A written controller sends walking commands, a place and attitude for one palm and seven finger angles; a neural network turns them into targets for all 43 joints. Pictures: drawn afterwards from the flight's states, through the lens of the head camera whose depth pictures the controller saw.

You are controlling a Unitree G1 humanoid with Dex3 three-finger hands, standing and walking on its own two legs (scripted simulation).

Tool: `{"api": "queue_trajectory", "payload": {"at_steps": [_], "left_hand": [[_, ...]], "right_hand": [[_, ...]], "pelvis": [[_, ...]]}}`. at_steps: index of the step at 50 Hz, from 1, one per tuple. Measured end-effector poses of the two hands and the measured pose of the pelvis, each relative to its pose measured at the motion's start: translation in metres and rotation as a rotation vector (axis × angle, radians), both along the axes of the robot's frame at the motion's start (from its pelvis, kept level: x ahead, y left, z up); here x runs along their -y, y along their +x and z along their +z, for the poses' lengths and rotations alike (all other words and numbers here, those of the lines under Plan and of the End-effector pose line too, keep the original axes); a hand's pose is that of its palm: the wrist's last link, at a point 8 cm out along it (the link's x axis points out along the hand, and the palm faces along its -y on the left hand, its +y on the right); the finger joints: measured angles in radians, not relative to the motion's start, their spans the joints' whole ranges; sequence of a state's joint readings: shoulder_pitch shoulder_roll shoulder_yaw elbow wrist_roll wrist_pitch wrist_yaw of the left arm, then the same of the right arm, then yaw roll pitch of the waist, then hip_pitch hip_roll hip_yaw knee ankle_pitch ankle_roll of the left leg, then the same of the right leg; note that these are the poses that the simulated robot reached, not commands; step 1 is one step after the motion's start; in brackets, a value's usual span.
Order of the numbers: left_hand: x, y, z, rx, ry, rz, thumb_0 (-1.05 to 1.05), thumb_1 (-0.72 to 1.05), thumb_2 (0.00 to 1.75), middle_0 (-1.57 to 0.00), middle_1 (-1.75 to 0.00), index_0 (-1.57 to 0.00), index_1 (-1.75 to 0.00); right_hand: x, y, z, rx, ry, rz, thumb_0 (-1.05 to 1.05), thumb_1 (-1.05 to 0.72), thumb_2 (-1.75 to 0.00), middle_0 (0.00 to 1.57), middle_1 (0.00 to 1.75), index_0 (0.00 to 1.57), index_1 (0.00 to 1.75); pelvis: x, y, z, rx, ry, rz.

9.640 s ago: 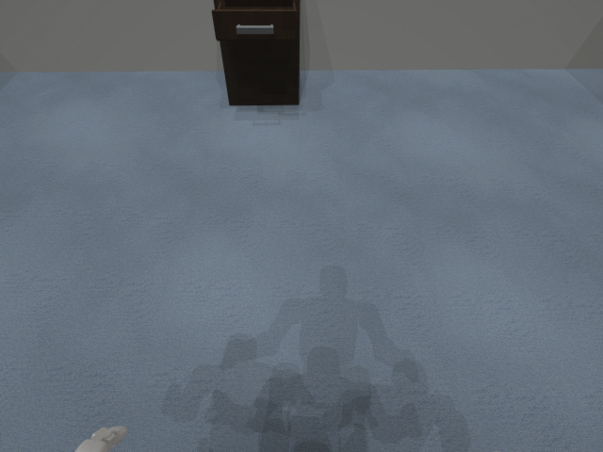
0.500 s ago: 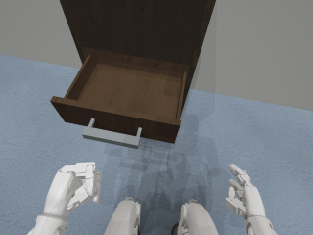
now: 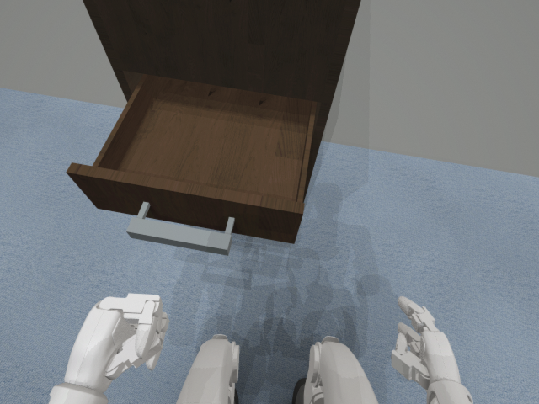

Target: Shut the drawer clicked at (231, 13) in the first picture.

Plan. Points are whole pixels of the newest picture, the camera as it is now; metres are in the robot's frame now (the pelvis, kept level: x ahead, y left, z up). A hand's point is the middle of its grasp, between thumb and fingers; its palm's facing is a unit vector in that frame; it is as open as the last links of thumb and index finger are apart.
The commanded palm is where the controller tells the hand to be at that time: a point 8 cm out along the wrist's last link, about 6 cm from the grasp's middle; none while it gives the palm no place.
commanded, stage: raise the hand and make a fist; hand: left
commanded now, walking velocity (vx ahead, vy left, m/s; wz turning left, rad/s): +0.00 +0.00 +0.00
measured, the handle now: (184, 225) +0.39 +0.17 -0.06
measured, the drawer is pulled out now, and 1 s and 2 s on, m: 0.25 0.25 0.25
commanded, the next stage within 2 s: bring the fist close to the handle in 0.10 s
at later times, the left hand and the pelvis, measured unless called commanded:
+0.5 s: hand (170, 328) +0.22 +0.15 +0.00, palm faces -0.16 -0.99 -0.03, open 3.3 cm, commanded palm +0.21 +0.20 +0.01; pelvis +0.00 -0.01 -0.02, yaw +0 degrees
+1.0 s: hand (185, 305) +0.26 +0.14 -0.05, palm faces -0.17 -0.98 -0.03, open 3.3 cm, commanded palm +0.25 +0.20 -0.04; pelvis -0.01 +0.00 -0.05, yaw +0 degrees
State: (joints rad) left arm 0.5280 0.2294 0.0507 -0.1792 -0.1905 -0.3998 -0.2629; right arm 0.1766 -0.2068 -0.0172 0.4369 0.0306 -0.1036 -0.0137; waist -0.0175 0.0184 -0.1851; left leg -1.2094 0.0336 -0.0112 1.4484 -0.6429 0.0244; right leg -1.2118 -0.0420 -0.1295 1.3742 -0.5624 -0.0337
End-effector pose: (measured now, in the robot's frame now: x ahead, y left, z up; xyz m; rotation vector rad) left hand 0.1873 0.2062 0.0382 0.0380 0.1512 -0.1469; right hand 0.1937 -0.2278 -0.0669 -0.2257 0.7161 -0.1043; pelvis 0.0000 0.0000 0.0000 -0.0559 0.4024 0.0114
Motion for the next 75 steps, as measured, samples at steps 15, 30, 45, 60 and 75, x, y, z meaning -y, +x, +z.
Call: {"api": "queue_trajectory", "payload": {"at_steps": [15, 30, 45, 60, 75], "left_hand": [[0.000, -0.001, -0.006, 0.012, 0.010, 0.010, 0.02, 0.91, 0.90, -1.40, -1.60, -1.40, -1.60], [0.009, 0.030, -0.039, 0.044, -0.001, -0.023, 0.02, 0.91, 0.90, -1.40, -1.60, -1.40, -1.60], [0.004, 0.054, -0.071, 0.059, 0.000, -0.021, 0.02, 0.91, 0.90, -1.40, -1.60, -1.40, -1.60], [0.008, 0.074, -0.102, 0.069, 0.000, -0.015, 0.02, 0.91, 0.90, -1.40, -1.60, -1.40, -1.60], [0.009, 0.074, -0.098, 0.052, 0.010, -0.014, 0.02, 0.91, 0.90, -1.40, -1.60, -1.40, -1.60]], "right_hand": [[0.015, 0.002, 0.003, 0.034, -0.018, -0.009, 0.01, -0.91, -0.90, 0.20, 0.30, 0.20, 0.30], [0.014, -0.004, -0.029, -0.010, -0.022, 0.019, 0.01, -0.91, -0.90, 0.20, 0.30, 0.20, 0.30], [0.014, -0.016, -0.062, -0.090, -0.030, 0.038, 0.01, -0.90, -0.90, 0.20, 0.30, 0.20, 0.30], [0.015, -0.020, -0.086, -0.132, -0.039, 0.055, 0.01, -0.91, -0.90, 0.20, 0.30, 0.20, 0.30], [0.010, -0.029, -0.095, -0.182, -0.005, 0.042, 0.01, -0.91, -0.90, 0.20, 0.30, 0.20, 0.30]], "pelvis": [[0.009, 0.000, -0.001, -0.002, 0.005, 0.001], [0.008, -0.006, -0.024, -0.050, 0.005, -0.005], [0.005, -0.012, -0.046, -0.098, 0.002, -0.007], [0.003, -0.018, -0.066, -0.131, 0.001, -0.008], [0.003, -0.019, -0.066, -0.133, 0.002, -0.010]]}}
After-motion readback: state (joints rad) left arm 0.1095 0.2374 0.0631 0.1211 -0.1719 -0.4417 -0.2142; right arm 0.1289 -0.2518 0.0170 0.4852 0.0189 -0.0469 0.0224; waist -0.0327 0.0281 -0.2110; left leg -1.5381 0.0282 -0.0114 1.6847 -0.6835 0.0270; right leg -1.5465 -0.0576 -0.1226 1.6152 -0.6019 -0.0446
